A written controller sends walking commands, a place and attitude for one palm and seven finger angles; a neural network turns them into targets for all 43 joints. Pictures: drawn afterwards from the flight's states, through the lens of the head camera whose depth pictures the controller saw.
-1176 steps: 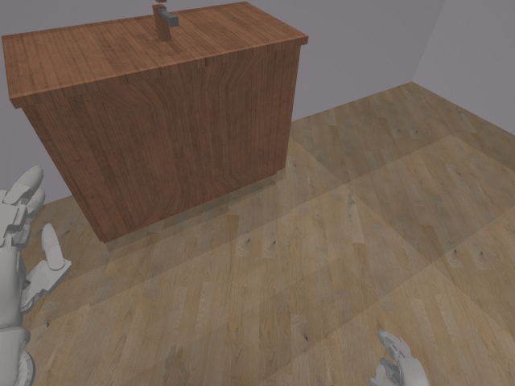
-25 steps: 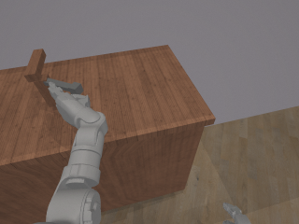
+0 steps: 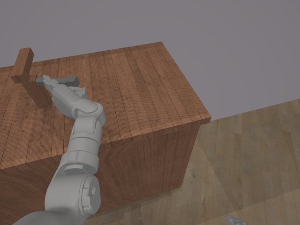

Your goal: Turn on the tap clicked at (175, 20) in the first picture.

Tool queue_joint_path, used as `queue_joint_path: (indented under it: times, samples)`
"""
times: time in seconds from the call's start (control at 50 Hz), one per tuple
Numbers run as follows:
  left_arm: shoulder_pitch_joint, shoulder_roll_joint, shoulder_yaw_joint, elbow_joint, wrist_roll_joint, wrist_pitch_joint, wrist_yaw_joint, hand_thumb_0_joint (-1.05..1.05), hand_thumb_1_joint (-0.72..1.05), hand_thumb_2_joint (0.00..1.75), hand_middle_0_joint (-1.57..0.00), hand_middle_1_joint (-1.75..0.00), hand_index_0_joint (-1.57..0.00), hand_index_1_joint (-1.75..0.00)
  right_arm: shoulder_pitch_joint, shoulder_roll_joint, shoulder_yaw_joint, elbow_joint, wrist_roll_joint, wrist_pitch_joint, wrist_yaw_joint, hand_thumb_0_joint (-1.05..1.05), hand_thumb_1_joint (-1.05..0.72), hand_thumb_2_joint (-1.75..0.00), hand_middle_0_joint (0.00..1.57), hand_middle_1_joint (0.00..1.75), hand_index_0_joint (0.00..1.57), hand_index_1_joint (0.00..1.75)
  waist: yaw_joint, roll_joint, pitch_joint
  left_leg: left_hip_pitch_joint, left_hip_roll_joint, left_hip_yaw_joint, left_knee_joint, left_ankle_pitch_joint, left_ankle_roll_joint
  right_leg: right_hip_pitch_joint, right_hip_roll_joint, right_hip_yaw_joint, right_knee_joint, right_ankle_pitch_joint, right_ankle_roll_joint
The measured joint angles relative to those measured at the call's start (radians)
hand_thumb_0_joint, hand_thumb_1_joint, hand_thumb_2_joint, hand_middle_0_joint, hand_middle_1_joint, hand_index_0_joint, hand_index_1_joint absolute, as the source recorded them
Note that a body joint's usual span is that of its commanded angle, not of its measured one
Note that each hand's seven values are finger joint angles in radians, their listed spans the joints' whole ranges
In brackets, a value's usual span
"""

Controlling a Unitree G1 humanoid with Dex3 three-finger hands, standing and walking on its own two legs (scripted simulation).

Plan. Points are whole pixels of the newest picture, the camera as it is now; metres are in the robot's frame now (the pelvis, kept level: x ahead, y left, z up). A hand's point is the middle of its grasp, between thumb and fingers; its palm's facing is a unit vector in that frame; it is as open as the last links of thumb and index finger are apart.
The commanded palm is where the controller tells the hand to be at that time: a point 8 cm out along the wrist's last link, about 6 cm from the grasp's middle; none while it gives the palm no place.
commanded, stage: push the lever round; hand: left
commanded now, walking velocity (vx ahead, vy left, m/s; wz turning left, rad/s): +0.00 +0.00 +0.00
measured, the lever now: (72, 82) +0.47 +0.23 +0.14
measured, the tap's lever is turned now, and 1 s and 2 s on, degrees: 70 80 80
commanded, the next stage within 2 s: lift the hand up off the lever in 0.08 s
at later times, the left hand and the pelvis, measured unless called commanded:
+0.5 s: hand (81, 88) +0.45 +0.20 +0.14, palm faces +0.81 -0.58 -0.09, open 7.8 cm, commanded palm +0.39 +0.22 +0.15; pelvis +0.01 +0.01 +0.00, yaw -1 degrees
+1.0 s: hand (77, 83) +0.44 +0.20 +0.16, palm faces +0.79 -0.60 -0.07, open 7.8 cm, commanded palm +0.38 +0.23 +0.17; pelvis +0.00 +0.01 +0.00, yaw -1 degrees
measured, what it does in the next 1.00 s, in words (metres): stands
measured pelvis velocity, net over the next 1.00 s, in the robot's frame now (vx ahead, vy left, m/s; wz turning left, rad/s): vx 0.00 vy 0.01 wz -0.01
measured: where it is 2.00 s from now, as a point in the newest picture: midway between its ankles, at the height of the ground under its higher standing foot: outside the picture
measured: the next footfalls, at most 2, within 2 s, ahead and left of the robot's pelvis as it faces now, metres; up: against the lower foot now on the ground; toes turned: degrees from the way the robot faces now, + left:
none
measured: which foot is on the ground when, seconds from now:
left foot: down 0.00-1.00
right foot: down 0.00-1.00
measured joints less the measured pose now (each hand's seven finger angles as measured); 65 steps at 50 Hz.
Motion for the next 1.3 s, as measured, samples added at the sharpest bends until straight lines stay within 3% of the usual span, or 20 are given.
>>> queue_joint_path:
  times: [0.24,0.44,0.78,1.02,1.3]
  samples:
    - [-0.087,0.026,0.03,0.095,0.015,-0.037,0.017,0.01,0.91,0.92,-0.15,-0.15,-0.11,-0.13,0.011,0.001,-0.002,0.004,-0.015,-0.006,0.008,0.01,-0.9,-0.9,0.2,0.3,0.2,0.3,-0.018,0.001,-0.002,-0.049,-0.001,0.002,0.02,-0.004,0.002,-0.048,-0.002,0.0,0.016,-0.001,0.0]
    - [-0.019,0.017,0.065,0.016,-0.006,-0.017,-0.012,0.02,0.9,0.91,-0.15,-0.15,-0.14,-0.14,0.048,0.005,-0.005,-0.008,-0.014,0.003,0.018,0.01,-0.9,-0.9,0.2,0.3,0.2,0.3,-0.018,0.006,-0.017,-0.009,0.001,0.019,-0.003,-0.007,0.006,-0.018,0.002,0.019,0.004,-0.003,0.004]
    - [0.005,-0.005,-0.005,-0.063,-0.026,0.039,-0.025,0.02,0.9,0.9,-0.15,-0.15,-0.15,-0.15,-0.014,0.001,-0.001,-0.005,-0.005,-0.026,0.006,0.01,-0.9,-0.9,0.2,0.3,0.2,0.3,0.011,0.005,0.007,0.043,-0.006,0.008,-0.023,0.009,0.013,0.045,-0.005,0.009,-0.03,0.015,0.011]
    - [-0.009,-0.016,0.015,-0.082,-0.024,0.079,-0.018,0.02,0.9,0.9,-0.15,-0.15,-0.15,-0.15,-0.023,0.02,0.009,-0.013,-0.007,-0.015,0.008,0.01,-0.9,-0.9,0.2,0.3,0.2,0.3,0.02,0.008,0.001,0.06,-0.007,0.02,-0.043,0.014,0.015,0.054,-0.006,0.021,-0.039,0.019,0.014]
    - [0.038,-0.028,-0.019,-0.18,-0.043,0.131,-0.033,0.02,0.9,0.9,-0.15,-0.15,-0.15,-0.15,-0.022,0.008,0.004,0.005,0.003,-0.019,0.001,0.01,-0.9,-0.9,0.2,0.3,0.2,0.3,0.032,0.007,0.019,0.109,-0.007,0.016,-0.07,0.027,0.014,0.104,-0.005,0.018,-0.066,0.029,0.013]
